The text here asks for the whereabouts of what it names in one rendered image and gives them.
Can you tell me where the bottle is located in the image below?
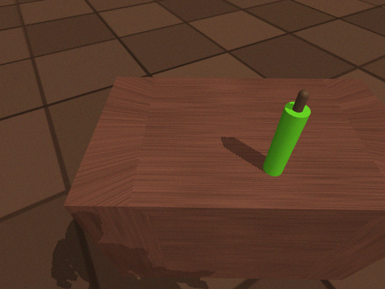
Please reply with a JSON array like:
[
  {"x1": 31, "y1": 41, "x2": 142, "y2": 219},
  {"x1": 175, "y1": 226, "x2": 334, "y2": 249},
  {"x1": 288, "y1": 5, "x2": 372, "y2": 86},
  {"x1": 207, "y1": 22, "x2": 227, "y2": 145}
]
[{"x1": 263, "y1": 89, "x2": 311, "y2": 176}]

